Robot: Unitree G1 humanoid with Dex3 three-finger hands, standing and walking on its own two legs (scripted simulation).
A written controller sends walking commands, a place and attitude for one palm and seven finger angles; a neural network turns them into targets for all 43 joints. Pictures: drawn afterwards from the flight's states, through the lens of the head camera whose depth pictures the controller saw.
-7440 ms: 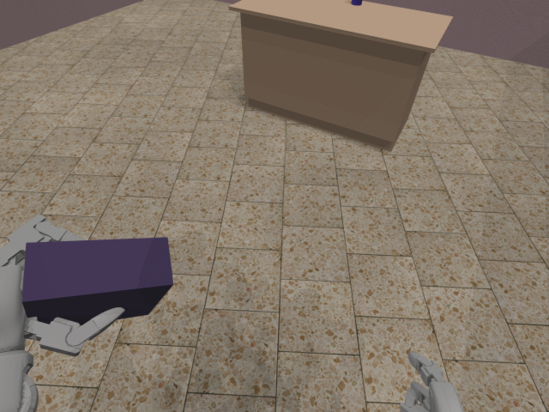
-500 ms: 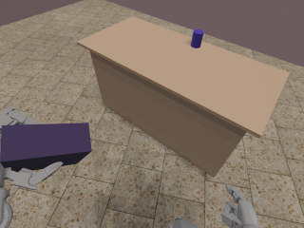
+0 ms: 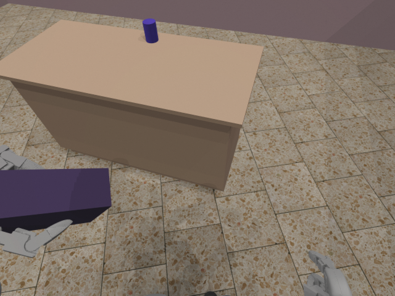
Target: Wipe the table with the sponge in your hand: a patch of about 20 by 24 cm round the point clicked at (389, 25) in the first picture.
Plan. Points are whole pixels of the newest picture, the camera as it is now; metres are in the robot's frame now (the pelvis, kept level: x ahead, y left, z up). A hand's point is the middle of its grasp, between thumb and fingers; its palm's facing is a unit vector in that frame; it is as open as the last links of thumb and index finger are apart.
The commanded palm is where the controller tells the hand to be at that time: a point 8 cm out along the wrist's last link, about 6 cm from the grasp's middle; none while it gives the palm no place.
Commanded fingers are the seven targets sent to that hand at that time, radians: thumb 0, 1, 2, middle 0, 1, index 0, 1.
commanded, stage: turn to face it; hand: left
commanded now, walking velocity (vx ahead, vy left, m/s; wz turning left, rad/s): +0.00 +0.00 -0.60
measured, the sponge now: (68, 200) +0.23 +0.20 +0.15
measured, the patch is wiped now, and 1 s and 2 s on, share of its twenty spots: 0.00 0.00 0.00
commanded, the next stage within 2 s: take the last steps up to it in 1.06 s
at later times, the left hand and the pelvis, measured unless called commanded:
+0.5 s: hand (143, 222) +0.20 +0.09 +0.16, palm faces +0.10 -0.87 -0.48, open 9.9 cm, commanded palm +0.15 +0.15 +0.18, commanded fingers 0.00 0.10 1.30 -1.20 -1.60 -1.20 -1.60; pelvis -0.09 -0.06 -0.01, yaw -17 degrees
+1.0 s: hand (187, 253) +0.16 +0.02 +0.17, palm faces -0.07 -0.88 -0.48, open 9.9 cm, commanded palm +0.14 +0.07 +0.18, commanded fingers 0.00 0.10 1.30 -1.20 -1.60 -1.20 -1.60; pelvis -0.15 -0.08 -0.01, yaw -33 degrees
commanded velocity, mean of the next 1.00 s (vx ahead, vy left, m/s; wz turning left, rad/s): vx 0.00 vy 0.00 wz -0.50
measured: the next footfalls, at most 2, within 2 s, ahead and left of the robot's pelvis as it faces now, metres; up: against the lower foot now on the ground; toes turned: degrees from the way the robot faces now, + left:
left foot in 0.12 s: +0.00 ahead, +0.15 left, +0.00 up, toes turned +0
right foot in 0.34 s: +0.01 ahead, -0.16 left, +0.00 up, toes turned -16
